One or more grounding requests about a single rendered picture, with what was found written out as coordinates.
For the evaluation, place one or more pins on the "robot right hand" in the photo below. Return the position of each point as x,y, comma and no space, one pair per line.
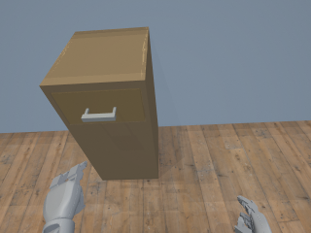
256,221

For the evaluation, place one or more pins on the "handle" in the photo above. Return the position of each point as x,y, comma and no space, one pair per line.
86,117

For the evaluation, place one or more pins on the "cabinet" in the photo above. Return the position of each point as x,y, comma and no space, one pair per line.
110,59

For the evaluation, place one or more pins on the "robot left hand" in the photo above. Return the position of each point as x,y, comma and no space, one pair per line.
65,199

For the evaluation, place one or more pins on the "drawer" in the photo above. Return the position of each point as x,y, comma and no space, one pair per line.
128,101

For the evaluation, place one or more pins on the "robot left forearm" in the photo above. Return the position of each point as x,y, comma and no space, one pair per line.
59,225

